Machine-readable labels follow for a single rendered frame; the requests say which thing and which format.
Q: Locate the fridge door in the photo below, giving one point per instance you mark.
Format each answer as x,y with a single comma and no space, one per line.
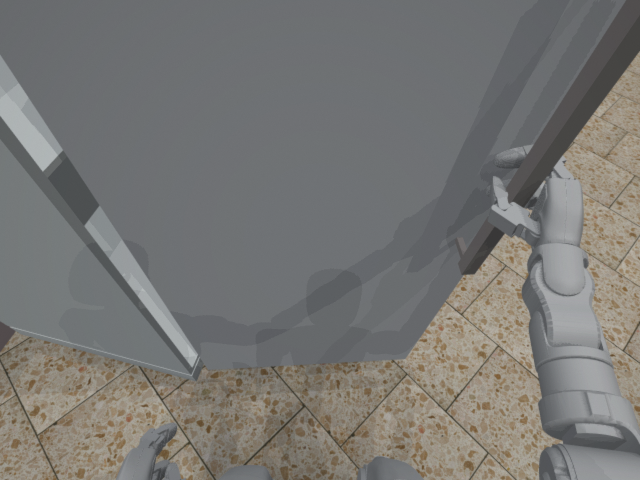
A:
291,175

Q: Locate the right robot thigh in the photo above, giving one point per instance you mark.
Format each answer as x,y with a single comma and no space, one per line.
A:
388,469

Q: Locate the handle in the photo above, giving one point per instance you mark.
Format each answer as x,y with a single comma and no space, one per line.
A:
612,56

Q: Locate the right robot upper arm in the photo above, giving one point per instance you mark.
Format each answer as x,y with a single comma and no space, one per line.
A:
571,462

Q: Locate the robot left hand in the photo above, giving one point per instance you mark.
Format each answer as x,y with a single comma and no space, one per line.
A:
139,464

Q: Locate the right robot forearm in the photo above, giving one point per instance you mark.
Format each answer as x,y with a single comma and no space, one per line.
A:
581,401

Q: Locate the robot right hand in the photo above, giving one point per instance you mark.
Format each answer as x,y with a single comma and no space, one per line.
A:
557,205

